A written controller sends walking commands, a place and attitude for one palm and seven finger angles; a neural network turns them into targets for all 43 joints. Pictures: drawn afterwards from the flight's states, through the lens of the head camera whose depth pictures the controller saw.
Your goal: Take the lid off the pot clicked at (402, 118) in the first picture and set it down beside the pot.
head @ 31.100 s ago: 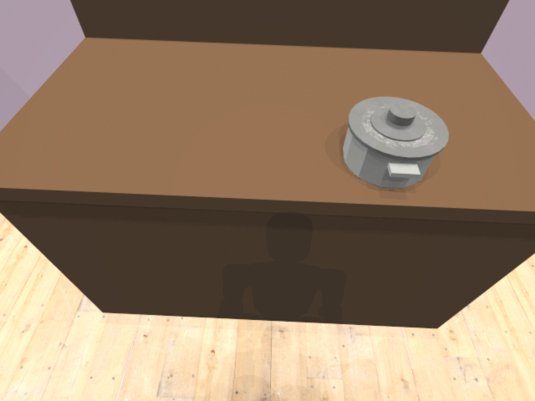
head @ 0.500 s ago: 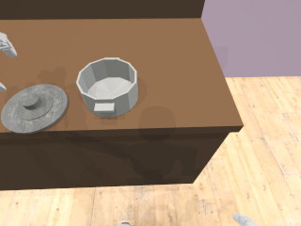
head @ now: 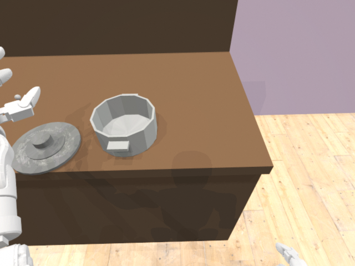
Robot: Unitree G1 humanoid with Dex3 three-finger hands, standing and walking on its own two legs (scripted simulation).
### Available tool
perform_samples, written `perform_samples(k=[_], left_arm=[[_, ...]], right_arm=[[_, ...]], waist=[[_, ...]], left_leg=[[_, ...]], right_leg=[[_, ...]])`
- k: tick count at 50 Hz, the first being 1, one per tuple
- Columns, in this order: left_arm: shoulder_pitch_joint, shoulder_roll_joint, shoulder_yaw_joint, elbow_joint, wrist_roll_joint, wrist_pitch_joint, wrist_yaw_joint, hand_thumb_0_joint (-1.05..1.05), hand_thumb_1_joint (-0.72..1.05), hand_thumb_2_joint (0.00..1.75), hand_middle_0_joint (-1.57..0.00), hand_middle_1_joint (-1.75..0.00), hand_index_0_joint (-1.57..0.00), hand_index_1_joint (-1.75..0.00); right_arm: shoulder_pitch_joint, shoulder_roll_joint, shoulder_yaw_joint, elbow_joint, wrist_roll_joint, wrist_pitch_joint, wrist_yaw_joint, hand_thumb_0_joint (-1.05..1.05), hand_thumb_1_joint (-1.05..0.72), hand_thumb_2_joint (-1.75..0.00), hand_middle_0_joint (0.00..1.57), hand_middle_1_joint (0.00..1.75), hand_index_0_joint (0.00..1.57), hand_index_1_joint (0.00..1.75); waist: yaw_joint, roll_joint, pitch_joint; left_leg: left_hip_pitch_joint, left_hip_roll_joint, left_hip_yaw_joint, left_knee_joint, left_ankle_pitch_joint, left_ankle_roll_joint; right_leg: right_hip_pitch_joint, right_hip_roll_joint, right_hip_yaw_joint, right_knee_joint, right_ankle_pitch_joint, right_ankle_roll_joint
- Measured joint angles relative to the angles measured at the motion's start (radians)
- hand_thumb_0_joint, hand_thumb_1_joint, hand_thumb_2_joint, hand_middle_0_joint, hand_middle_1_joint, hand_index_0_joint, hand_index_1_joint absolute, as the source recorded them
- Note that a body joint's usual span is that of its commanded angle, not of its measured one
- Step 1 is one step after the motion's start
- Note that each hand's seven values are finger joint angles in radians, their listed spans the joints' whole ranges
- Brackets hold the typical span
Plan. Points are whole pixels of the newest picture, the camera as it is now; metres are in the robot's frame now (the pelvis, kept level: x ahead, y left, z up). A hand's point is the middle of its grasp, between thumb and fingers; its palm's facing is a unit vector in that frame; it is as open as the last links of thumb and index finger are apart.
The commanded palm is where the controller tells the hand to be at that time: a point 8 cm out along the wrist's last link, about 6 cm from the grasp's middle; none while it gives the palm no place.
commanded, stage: draw the hand back to the body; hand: left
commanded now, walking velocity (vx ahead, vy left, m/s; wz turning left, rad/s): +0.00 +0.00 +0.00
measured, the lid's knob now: (42, 140) +0.42 +0.42 +0.02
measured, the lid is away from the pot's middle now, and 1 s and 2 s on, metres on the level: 0.24 0.24 0.24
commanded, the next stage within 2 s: step back with the hand held close in 1.26 s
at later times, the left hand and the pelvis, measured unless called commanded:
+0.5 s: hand (16, 134) +0.27 +0.29 +0.21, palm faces +0.56 -0.80 -0.23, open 7.7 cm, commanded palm +0.21 +0.31 +0.22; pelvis +0.00 -0.01 +0.00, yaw +1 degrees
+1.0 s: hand (13, 181) +0.20 +0.26 +0.20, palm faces +0.46 -0.83 -0.32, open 7.4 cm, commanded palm +0.13 +0.29 +0.21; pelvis -0.01 +0.00 +0.00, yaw +1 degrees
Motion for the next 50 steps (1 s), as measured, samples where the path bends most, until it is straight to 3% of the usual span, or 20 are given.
perform_samples(k=[14,27,50], left_arm=[[0.180,-0.070,0.001,-0.183,-0.034,-0.009,-0.002,0.01,0.54,0.83,-0.27,-0.49,-0.27,-0.48],[0.353,-0.138,-0.019,-0.395,-0.052,-0.019,-0.006,0.01,0.82,0.89,-0.22,-0.33,-0.22,-0.33],[0.713,-0.183,-0.087,-0.732,-0.051,-0.036,-0.020,0.02,0.89,0.90,-0.21,-0.30,-0.21,-0.30]], right_arm=[[-0.049,0.011,-0.013,0.014,-0.007,-0.027,-0.010,0.01,-0.91,-0.90,0.20,0.30,0.20,0.30],[-0.089,0.047,-0.004,-0.001,-0.022,-0.053,-0.008,0.01,-0.90,-0.90,0.20,0.30,0.20,0.30],[-0.075,0.073,-0.004,-0.006,-0.047,-0.071,-0.001,0.01,-0.90,-0.90,0.20,0.30,0.21,0.30]], waist=[[0.031,0.011,0.015],[0.053,0.013,0.017],[0.056,0.004,0.020]], left_leg=[[0.049,0.009,-0.017,-0.028,0.012,-0.012],[0.076,0.004,-0.014,-0.049,0.021,-0.014],[0.098,-0.015,-0.009,-0.049,0.026,0.004]], right_leg=[[0.048,0.013,-0.016,-0.015,0.000,-0.018],[0.076,0.007,-0.015,-0.038,0.011,-0.015],[0.107,-0.013,-0.013,-0.056,0.025,0.006]])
